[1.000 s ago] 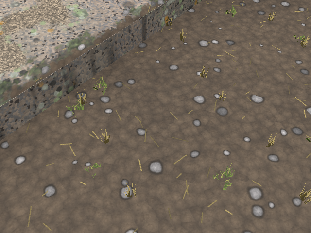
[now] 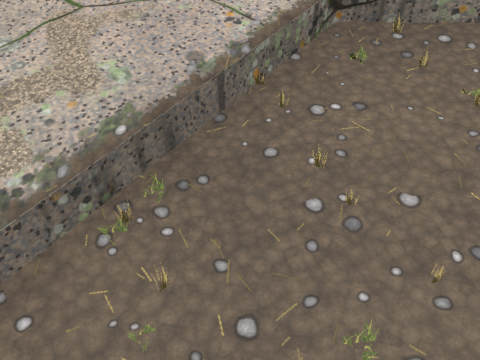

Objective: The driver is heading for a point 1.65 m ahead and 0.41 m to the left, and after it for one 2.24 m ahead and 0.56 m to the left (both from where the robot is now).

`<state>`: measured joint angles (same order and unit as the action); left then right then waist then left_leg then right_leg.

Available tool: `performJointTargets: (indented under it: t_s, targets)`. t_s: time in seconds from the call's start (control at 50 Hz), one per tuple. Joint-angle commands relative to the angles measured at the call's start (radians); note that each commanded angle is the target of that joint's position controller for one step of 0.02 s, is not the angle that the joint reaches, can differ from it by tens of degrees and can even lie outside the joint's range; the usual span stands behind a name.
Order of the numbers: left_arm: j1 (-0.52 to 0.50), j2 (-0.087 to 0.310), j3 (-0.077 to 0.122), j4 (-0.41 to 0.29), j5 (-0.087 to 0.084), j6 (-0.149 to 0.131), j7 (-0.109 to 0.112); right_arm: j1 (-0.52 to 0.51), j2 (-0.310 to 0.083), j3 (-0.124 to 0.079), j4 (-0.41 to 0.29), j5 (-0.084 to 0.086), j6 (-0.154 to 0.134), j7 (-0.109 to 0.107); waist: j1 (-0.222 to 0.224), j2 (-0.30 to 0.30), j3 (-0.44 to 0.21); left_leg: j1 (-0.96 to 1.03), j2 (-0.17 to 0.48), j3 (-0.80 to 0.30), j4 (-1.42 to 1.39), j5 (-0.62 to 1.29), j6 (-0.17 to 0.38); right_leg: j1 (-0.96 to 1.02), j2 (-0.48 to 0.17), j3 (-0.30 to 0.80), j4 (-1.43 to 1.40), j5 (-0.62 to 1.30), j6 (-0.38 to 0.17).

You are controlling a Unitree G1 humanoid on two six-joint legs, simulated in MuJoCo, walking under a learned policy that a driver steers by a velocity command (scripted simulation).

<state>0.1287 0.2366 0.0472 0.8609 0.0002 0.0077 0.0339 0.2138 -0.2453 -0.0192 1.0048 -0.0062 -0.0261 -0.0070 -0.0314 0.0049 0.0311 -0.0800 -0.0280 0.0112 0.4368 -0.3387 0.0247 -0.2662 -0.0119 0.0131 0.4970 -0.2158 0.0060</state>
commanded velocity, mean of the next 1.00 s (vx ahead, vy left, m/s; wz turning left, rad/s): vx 0.01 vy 0.00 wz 0.28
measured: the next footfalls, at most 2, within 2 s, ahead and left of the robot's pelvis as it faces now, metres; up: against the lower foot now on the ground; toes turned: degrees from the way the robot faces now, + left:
right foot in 1.26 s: +0.10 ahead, -0.06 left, +0.00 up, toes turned +25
left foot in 1.68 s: +0.29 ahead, +0.31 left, +0.00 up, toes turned +26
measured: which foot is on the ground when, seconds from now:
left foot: down 0.00-1.00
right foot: down 0.00-0.68, up 0.70-1.00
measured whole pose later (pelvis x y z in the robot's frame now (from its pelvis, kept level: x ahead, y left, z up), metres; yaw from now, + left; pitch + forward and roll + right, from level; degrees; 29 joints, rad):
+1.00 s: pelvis -0.05 +0.04 +0.01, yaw +20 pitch +2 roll -3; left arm 0.03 0.32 0.10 0.93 -0.01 -0.01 0.06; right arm 0.26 -0.26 -0.06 0.84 0.01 0.00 -0.04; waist -0.02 -0.02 0.04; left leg -0.21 -0.06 -0.13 0.39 -0.20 0.07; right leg -0.51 0.01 0.09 0.91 -0.28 0.07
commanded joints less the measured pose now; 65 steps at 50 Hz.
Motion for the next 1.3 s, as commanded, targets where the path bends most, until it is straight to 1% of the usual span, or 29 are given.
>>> performJointTargets:
  t_s: [0.02,0.14,0.3,0.4,0.44,0.48,0.5,0.52,0.54,0.58,0.62,0.66,0.68,0.7,0.72,0.74,0.76,0.78,0.8,0.86,1.0,1.06,1.14,1.18,1.22,1.24,1.26,1.28,1.3]
  targets:
    - [-0.003,0.115,0.028,-0.021,0.002,-0.022,-0.010,0.044,-0.119,-0.021,-0.008,0.001,0.016,-0.014,0.016,-0.055,-0.045,-0.156,0.043,-0.029,-0.046,0.236,-0.010,0.196,-0.064,0.076,-0.006,0.445,-0.077]
    - [-0.020,0.117,0.028,0.042,-0.004,-0.033,-0.013,0.037,-0.115,-0.019,0.016,0.001,0.036,-0.023,0.012,-0.036,-0.081,-0.080,0.056,-0.033,-0.033,0.311,-0.017,0.180,-0.058,0.068,0.002,0.490,-0.083]
    - [-0.043,0.113,0.026,0.109,-0.005,-0.021,-0.007,0.038,-0.100,-0.015,0.047,0.000,0.040,-0.027,0.015,-0.009,-0.055,-0.084,0.057,-0.023,-0.051,0.243,-0.022,0.157,-0.042,0.059,-0.021,0.374,-0.079]
    - [-0.033,0.173,0.053,0.112,-0.006,-0.004,0.026,-0.021,-0.143,-0.028,-0.014,0.016,0.038,-0.033,0.036,-0.016,-0.051,-0.196,0.052,-0.063,0.018,0.268,0.004,0.197,-0.059,0.045,-0.009,0.293,-0.090]
    - [0.000,0.181,0.064,0.115,-0.006,0.004,0.037,-0.025,-0.131,-0.031,-0.040,0.018,0.042,-0.038,0.044,-0.039,-0.058,-0.245,0.039,-0.069,0.089,0.239,0.007,0.197,-0.101,0.075,-0.033,0.233,-0.118]
    - [0.040,0.197,0.072,0.119,-0.002,0.007,0.045,-0.025,-0.107,-0.033,-0.067,0.019,0.050,-0.042,0.053,-0.108,-0.078,-0.301,0.008,-0.033,0.232,0.113,-0.009,0.202,-0.209,0.168,-0.108,0.183,-0.183]
    - [0.020,0.199,0.071,0.105,0.004,0.005,0.051,-0.011,-0.100,-0.038,-0.072,0.020,0.055,-0.042,0.052,-0.186,-0.095,-0.311,-0.008,0.000,0.404,-0.150,-0.023,0.173,-0.305,0.241,-0.162,0.199,-0.246]
    - [0.017,0.194,0.064,0.088,0.019,-0.003,0.057,-0.027,-0.124,-0.049,-0.087,0.022,0.063,-0.040,0.071,-0.205,-0.094,-0.356,0.020,-0.024,0.643,-0.344,-0.037,0.134,-0.398,0.311,-0.214,0.228,-0.311]
    - [-0.032,0.197,0.058,0.071,0.017,-0.014,0.061,-0.015,-0.133,-0.059,-0.095,0.030,0.071,-0.037,0.038,-0.156,-0.081,-0.360,0.074,-0.076,0.738,-0.351,-0.038,0.072,-0.411,0.290,-0.234,0.186,-0.307]
    - [-0.174,0.204,0.057,0.040,-0.006,-0.029,0.061,0.036,-0.101,-0.057,-0.090,0.030,0.086,-0.031,-0.032,-0.128,-0.043,-0.274,0.121,-0.068,0.565,-0.254,-0.032,-0.037,-0.314,0.126,-0.242,0.081,-0.199]
    - [-0.186,0.226,0.063,0.049,-0.013,-0.021,0.055,0.066,-0.101,-0.062,-0.086,0.017,0.084,-0.020,-0.041,-0.123,-0.062,-0.152,0.101,-0.004,0.379,-0.142,-0.029,-0.069,-0.262,0.018,-0.203,0.132,-0.165]
    - [-0.171,0.208,0.060,0.061,-0.033,-0.004,0.047,0.153,-0.114,-0.078,-0.059,0.016,0.086,-0.002,-0.072,-0.068,-0.083,-0.037,0.036,0.066,0.133,0.038,0.002,-0.081,-0.223,-0.067,-0.068,0.056,-0.119]
    - [-0.110,0.158,0.052,0.083,-0.033,0.008,0.039,0.165,-0.125,-0.085,-0.059,0.013,0.087,0.005,-0.059,0.048,-0.046,0.004,0.037,-0.003,0.021,0.100,0.041,-0.165,-0.167,-0.138,0.103,-0.076,-0.055]
    - [-0.068,0.099,0.037,0.065,0.005,0.023,0.030,0.138,-0.238,-0.102,-0.117,0.009,0.082,-0.009,-0.010,0.343,0.001,0.027,0.311,-0.441,-0.104,0.307,0.163,-0.433,-0.040,-0.199,0.430,-0.435,0.050]
    - [-0.218,0.108,0.041,-0.016,0.011,0.014,0.031,0.135,-0.290,-0.093,-0.154,-0.045,0.051,0.003,-0.042,0.315,-0.017,-0.157,0.410,-0.647,-0.209,0.291,0.321,-0.435,0.035,0.001,0.594,-0.498,0.041]
    - [-0.238,0.145,0.051,-0.033,-0.006,0.012,0.034,0.069,-0.283,-0.098,-0.172,-0.054,0.021,0.003,-0.010,0.203,0.014,-0.186,0.370,-0.596,-0.237,0.120,0.297,-0.436,0.013,0.053,0.656,-0.403,0.019]
    - [-0.200,0.184,0.064,-0.015,-0.010,0.007,0.038,0.000,-0.274,-0.099,-0.188,-0.025,0.004,-0.006,0.028,0.153,0.037,-0.183,0.311,-0.505,-0.232,0.025,0.222,-0.440,-0.008,0.068,0.640,-0.278,0.001]
    - [-0.160,0.203,0.074,0.017,-0.001,0.006,0.045,-0.055,-0.243,-0.093,-0.206,-0.003,0.001,-0.013,0.046,0.105,0.032,-0.165,0.272,-0.446,-0.209,0.007,0.165,-0.428,-0.022,0.068,0.632,-0.199,0.003]
    - [-0.136,0.202,0.076,0.030,0.007,0.003,0.048,-0.067,-0.216,-0.084,-0.215,0.007,-0.001,-0.018,0.048,0.108,0.017,-0.152,0.247,-0.407,-0.193,0.088,0.147,-0.411,-0.020,0.068,0.629,-0.142,0.012]
    - [-0.131,0.161,0.071,0.026,-0.003,-0.013,0.038,0.029,-0.168,-0.072,-0.202,0.012,-0.002,-0.030,0.029,0.101,-0.055,-0.022,0.224,-0.360,-0.155,0.321,0.156,-0.394,0.001,0.075,0.593,-0.073,0.030]
    - [-0.155,0.144,0.059,0.010,-0.012,-0.031,0.022,0.060,-0.203,-0.089,-0.218,0.016,0.020,-0.045,0.000,0.128,-0.062,0.071,0.219,-0.398,-0.136,0.343,0.177,-0.365,0.010,0.089,0.342,-0.066,0.078]
    - [-0.177,0.141,0.050,0.003,-0.016,-0.046,0.001,0.058,-0.195,-0.086,-0.211,0.018,0.018,-0.040,-0.030,0.142,-0.045,0.006,0.201,-0.421,-0.207,-0.005,0.192,-0.287,-0.004,0.060,0.222,-0.041,0.074]
    - [-0.172,0.151,0.040,0.001,-0.021,-0.091,-0.030,0.062,-0.196,-0.081,-0.196,0.014,0.006,-0.026,-0.046,0.149,-0.017,-0.028,0.206,-0.451,-0.221,-0.088,0.205,-0.182,0.000,0.021,0.086,-0.074,0.034]
    - [-0.136,0.156,0.038,0.014,-0.026,-0.113,-0.041,0.055,-0.195,-0.078,-0.196,0.017,0.000,-0.019,-0.026,0.141,-0.012,-0.050,0.199,-0.463,-0.201,-0.087,0.201,-0.099,0.009,0.001,0.001,-0.053,0.000]
    - [-0.041,0.158,0.041,0.052,-0.024,-0.128,-0.043,0.035,-0.173,-0.068,-0.205,0.020,-0.004,-0.015,0.032,0.118,-0.025,-0.116,0.156,-0.448,-0.144,-0.062,0.172,0.068,0.018,-0.018,-0.117,0.018,-0.033]
    - [0.043,0.178,0.048,0.076,-0.020,-0.131,-0.040,0.019,-0.139,-0.057,-0.213,0.016,-0.010,-0.013,0.072,0.090,-0.053,-0.189,0.123,-0.410,-0.061,-0.034,0.145,0.193,-0.036,0.034,-0.125,0.011,-0.056]
    - [0.164,0.220,0.054,0.104,-0.010,-0.132,-0.036,-0.004,-0.073,-0.038,-0.230,0.010,-0.018,-0.008,0.108,-0.058,-0.096,-0.310,0.025,-0.275,0.197,-0.075,0.089,0.335,-0.183,0.211,-0.180,-0.039,-0.107]
    - [0.248,0.334,0.082,0.136,-0.001,-0.128,-0.040,-0.006,-0.074,-0.039,-0.277,0.028,-0.035,-0.008,0.097,-0.272,-0.078,-0.573,-0.091,-0.143,0.390,-0.249,0.043,0.440,-0.348,0.561,-0.284,-0.206,-0.265]
    - [0.227,0.265,0.068,0.132,-0.010,-0.135,-0.045,-0.036,-0.170,-0.060,-0.277,0.043,-0.048,-0.012,0.108,-0.180,0.013,-0.720,-0.025,-0.163,0.549,-0.281,0.031,0.417,-0.402,0.640,-0.314,-0.354,-0.312]
Velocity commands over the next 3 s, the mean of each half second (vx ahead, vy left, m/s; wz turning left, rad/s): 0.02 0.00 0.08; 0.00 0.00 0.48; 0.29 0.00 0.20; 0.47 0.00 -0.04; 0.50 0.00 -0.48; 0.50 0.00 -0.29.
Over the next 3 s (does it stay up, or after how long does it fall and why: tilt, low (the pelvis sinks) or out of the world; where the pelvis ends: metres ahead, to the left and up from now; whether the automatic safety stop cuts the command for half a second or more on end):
stays up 0.86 0.32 0.01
